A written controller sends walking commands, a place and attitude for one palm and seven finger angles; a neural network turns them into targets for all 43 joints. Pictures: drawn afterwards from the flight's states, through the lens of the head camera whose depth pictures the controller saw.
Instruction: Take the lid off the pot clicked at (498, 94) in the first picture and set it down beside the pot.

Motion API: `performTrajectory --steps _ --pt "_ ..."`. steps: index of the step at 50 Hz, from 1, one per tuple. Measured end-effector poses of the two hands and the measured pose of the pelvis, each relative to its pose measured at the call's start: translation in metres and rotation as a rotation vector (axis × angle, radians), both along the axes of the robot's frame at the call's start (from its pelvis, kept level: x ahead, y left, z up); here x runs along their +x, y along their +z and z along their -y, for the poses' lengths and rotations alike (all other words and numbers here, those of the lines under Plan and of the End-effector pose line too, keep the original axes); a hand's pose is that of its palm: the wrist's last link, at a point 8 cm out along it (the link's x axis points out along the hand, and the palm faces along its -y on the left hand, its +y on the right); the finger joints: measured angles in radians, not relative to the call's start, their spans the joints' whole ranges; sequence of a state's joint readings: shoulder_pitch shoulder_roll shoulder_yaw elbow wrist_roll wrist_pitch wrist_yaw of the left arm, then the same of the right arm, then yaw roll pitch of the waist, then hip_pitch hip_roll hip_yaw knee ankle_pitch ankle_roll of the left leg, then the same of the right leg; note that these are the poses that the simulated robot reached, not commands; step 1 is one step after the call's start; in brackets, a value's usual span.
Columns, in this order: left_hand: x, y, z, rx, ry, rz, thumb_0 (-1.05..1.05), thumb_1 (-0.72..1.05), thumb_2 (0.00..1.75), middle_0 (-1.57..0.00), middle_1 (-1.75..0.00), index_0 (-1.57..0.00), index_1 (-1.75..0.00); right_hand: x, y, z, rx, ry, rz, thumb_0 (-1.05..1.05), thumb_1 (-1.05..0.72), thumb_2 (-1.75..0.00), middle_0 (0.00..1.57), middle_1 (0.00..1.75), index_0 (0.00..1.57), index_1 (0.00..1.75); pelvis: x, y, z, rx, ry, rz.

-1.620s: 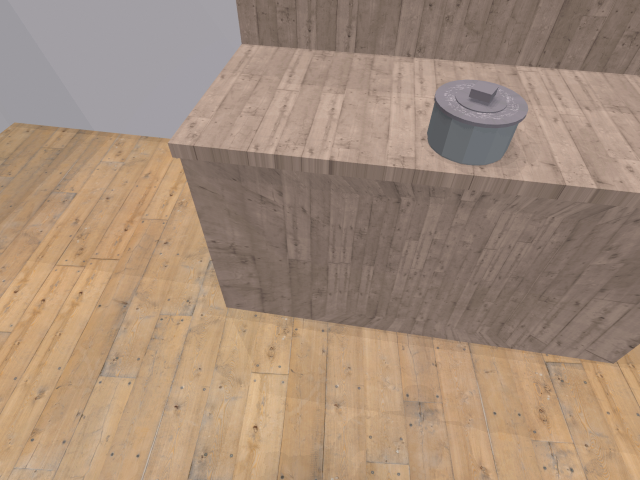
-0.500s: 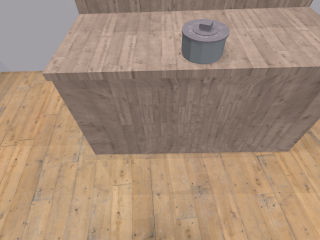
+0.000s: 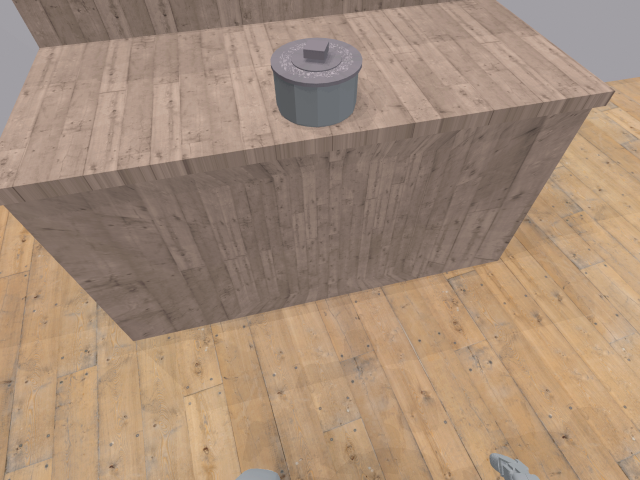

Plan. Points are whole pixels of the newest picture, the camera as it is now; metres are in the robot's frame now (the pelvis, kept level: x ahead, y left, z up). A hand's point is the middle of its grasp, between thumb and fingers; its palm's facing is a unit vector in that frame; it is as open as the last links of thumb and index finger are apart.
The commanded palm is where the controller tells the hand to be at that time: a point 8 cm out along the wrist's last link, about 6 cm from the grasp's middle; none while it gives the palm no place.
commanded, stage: walk to a spot facing it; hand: left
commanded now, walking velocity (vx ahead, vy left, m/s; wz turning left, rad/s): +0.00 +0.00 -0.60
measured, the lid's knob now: (316, 49) +0.87 +0.11 +0.09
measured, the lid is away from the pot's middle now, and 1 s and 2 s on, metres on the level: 0.00 0.00 0.00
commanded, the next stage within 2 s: turn to face it in 1.68 s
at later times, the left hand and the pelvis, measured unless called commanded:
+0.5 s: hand (205, 478) +0.14 +0.19 -0.17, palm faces -0.35 -0.91 -0.22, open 7.4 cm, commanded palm none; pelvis -0.02 +0.02 -0.01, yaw -21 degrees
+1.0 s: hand (236, 454) +0.17 +0.15 -0.18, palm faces -0.51 -0.84 -0.20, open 7.4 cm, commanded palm none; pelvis +0.02 +0.02 -0.01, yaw -37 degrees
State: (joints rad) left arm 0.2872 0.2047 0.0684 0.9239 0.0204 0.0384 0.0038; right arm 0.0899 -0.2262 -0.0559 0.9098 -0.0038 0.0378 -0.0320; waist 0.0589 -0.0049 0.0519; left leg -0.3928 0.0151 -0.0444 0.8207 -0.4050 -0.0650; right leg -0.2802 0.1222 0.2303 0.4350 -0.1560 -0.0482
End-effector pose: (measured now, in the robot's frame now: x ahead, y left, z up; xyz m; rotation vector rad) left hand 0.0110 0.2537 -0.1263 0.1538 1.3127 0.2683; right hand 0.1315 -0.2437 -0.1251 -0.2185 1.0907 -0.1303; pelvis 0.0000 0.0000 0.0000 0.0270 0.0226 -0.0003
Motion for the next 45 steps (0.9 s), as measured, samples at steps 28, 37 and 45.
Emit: performTrajectory --steps 28,37,45 --pt "0.153 -0.013 0.048 -0.035 -0.559 0.118 0.01 0.91 0.9 -0.2 -0.3 -0.19 -0.3 -0.246 -0.034 -0.013 0.044 -0.513 -0.236 0.0 -0.9 -0.9 0.2 0.3 0.2 0.3 -0.023 -0.021 -0.01 -0.034 -0.398 0.01" --pt "0.165 0.004 0.085 -0.032 -0.631 0.149 0.01 0.9 0.9 -0.21 -0.3 -0.2 -0.3 -0.253 -0.021 0.004 0.046 -0.603 -0.208 0.01 -0.91 -0.9 0.19 0.3 0.2 0.3 -0.026 -0.006 0.002 -0.013 -0.488 0.016" --pt "0.168 -0.005 0.074 -0.063 -0.662 0.104 0.01 0.9 0.9 -0.21 -0.3 -0.2 -0.3 -0.213 -0.006 0.002 0.018 -0.624 -0.07 0.0 -0.91 -0.9 0.19 0.3 0.2 0.3 -0.009 -0.005 -0.006 -0.022 -0.578 0.007"
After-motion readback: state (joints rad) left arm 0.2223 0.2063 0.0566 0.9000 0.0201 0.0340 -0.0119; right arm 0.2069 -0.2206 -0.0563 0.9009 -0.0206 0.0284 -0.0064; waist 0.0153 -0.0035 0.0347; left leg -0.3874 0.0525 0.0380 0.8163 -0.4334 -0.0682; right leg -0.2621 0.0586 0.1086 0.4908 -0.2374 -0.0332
